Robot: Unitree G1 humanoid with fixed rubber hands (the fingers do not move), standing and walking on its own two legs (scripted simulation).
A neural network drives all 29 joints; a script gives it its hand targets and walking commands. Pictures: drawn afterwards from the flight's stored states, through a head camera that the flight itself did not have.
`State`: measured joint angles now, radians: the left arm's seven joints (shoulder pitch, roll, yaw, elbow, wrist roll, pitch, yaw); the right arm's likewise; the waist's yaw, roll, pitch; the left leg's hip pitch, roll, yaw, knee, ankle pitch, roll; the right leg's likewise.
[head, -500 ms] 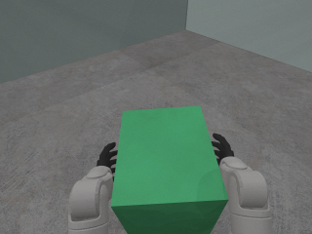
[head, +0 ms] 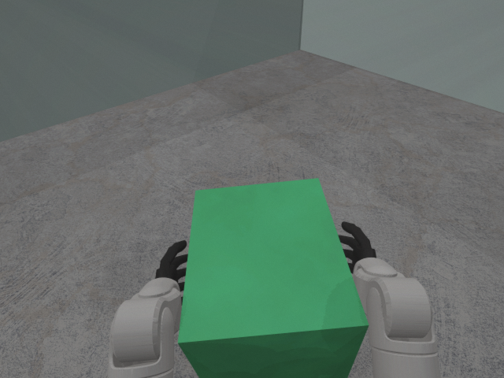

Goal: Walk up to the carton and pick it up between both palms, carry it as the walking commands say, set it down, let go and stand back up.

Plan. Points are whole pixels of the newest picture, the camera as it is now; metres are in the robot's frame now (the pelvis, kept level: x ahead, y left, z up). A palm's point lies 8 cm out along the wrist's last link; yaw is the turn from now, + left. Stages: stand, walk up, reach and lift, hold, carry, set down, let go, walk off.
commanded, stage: carry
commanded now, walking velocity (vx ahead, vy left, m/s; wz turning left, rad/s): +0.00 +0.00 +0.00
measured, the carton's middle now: (268, 300) +0.27 +0.00 +0.02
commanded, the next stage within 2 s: none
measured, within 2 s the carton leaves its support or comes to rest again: neither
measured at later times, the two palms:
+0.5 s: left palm (149, 274) +0.29 +0.18 +0.07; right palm (327, 255) +0.31 -0.10 +0.08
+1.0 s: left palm (83, 264) +0.31 +0.30 +0.07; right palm (254, 244) +0.33 +0.02 +0.08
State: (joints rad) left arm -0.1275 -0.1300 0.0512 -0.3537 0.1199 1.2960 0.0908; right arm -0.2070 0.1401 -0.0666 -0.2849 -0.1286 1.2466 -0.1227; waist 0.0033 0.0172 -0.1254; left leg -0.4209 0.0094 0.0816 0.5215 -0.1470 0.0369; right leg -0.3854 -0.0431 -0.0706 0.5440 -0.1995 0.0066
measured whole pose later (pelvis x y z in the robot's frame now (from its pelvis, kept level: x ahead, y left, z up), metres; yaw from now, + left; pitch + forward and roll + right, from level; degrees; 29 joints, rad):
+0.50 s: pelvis +0.03 +0.04 +0.00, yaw +0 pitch +4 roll +0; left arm -0.16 -0.13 0.06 -0.37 0.12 1.28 0.10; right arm -0.23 0.14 -0.07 -0.29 -0.13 1.22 -0.12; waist 0.00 -0.01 -0.07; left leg -0.43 -0.05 0.13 0.56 -0.21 0.11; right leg -0.44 -0.10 -0.07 0.74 -0.44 0.01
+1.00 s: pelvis +0.05 +0.15 +0.00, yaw +0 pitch +5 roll +0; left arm -0.15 -0.13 0.07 -0.41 0.11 1.25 0.10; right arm -0.22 0.14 -0.06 -0.33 -0.12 1.18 -0.12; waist 0.01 -0.02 -0.03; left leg -0.39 0.00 0.12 0.55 -0.26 0.07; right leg -0.48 -0.12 -0.06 0.98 -0.59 0.04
